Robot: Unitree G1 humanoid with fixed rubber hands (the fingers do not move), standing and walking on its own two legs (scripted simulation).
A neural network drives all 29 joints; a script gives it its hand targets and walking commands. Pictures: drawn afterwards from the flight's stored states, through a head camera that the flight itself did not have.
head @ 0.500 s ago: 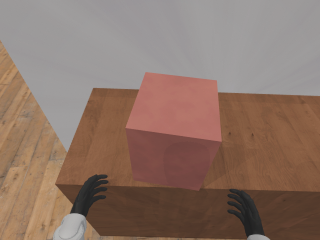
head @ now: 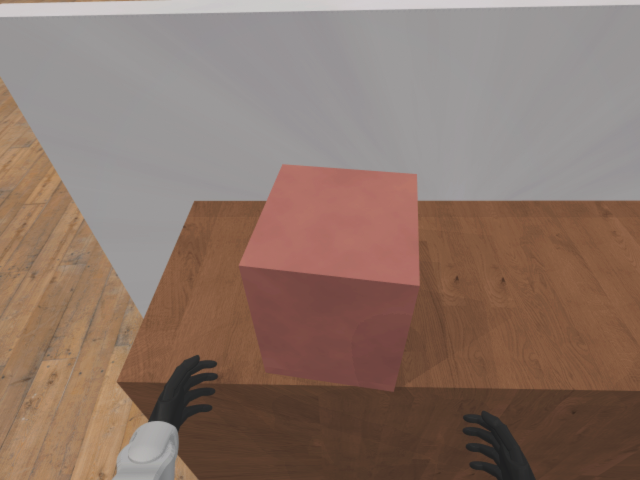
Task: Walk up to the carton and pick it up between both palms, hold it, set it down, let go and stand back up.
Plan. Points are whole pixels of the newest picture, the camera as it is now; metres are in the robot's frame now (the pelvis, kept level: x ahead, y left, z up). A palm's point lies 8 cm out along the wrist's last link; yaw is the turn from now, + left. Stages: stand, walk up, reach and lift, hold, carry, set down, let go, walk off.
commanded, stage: set down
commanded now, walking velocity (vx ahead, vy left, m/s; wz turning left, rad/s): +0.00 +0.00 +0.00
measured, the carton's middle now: (337, 277) +0.39 +0.02 +0.03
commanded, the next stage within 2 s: let go in 0.44 s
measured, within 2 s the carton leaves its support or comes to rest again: neither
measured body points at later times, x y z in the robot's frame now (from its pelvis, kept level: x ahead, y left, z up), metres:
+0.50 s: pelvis +0.00 -0.02 +0.00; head -0.02 -0.03 +0.45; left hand +0.21 +0.23 -0.03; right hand +0.15 -0.24 -0.10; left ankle +0.01 +0.13 -0.75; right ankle -0.03 -0.12 -0.75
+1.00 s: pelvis -0.01 -0.01 +0.00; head -0.03 -0.01 +0.45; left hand +0.21 +0.23 -0.03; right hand +0.13 -0.23 -0.11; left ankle +0.01 +0.13 -0.75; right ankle -0.03 -0.12 -0.75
